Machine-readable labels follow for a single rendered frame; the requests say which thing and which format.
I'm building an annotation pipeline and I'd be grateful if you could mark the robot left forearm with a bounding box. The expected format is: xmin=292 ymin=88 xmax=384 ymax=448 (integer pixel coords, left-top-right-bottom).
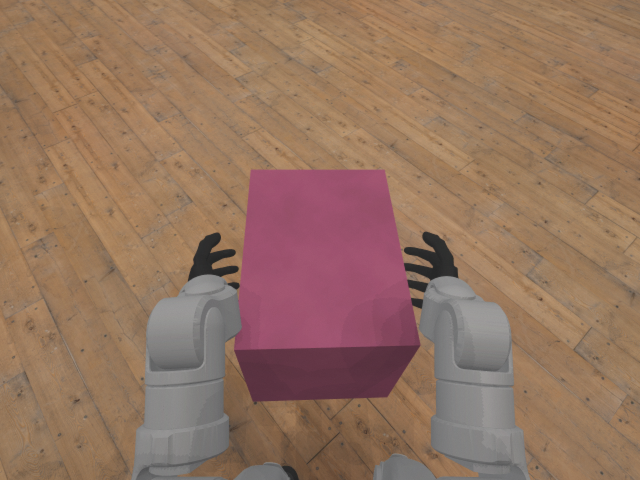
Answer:
xmin=131 ymin=275 xmax=242 ymax=480

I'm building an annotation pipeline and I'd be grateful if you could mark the right robot hand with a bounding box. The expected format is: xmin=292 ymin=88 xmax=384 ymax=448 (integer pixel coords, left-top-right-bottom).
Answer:
xmin=404 ymin=232 xmax=458 ymax=309

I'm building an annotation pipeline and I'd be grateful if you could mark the robot right forearm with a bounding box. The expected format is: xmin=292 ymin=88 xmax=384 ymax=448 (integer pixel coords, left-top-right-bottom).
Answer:
xmin=419 ymin=276 xmax=530 ymax=480

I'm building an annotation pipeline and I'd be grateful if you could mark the left robot hand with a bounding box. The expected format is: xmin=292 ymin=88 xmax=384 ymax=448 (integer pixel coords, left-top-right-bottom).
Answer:
xmin=188 ymin=232 xmax=240 ymax=301

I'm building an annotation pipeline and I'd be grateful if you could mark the carton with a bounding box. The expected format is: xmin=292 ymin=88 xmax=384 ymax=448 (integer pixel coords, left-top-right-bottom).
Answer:
xmin=234 ymin=170 xmax=420 ymax=402

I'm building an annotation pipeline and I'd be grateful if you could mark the robot left shin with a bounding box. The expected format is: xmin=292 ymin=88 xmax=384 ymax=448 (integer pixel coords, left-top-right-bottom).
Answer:
xmin=263 ymin=462 xmax=288 ymax=477

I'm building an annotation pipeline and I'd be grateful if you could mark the right robot thigh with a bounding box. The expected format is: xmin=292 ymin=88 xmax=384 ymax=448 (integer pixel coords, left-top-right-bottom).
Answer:
xmin=373 ymin=457 xmax=436 ymax=480

